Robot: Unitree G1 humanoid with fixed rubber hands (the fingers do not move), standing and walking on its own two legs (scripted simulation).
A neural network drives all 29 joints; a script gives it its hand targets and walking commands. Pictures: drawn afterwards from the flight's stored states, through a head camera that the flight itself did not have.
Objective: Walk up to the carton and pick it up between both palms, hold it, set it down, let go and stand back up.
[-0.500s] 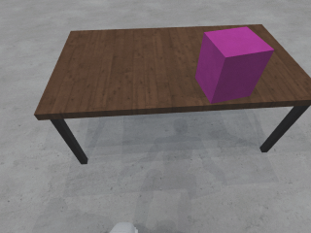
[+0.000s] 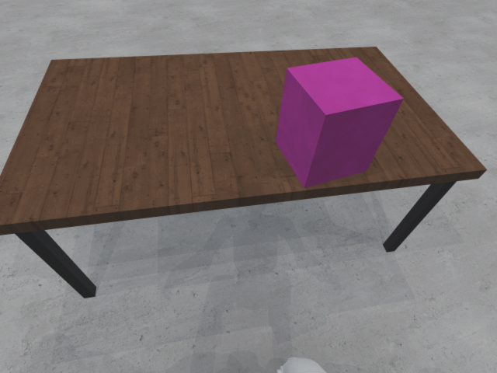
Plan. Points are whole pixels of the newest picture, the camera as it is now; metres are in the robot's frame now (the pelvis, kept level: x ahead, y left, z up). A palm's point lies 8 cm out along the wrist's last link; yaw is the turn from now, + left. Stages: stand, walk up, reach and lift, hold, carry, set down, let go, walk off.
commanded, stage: walk up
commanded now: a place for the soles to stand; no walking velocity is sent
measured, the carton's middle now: (329, 123) +0.72 -0.26 -0.05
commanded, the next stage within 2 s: none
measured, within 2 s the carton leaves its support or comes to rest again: neither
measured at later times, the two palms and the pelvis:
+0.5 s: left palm out of the picture +0.13 +0.27 -0.12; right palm (484, 347) +0.16 -0.40 -0.07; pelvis +0.09 -0.06 +0.00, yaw +1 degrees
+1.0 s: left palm (134, 353) +0.19 +0.19 -0.11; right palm out of the picture +0.24 -0.49 -0.09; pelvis +0.16 -0.15 -0.01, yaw +0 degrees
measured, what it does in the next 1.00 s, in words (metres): walks ahead: right foot, then left foot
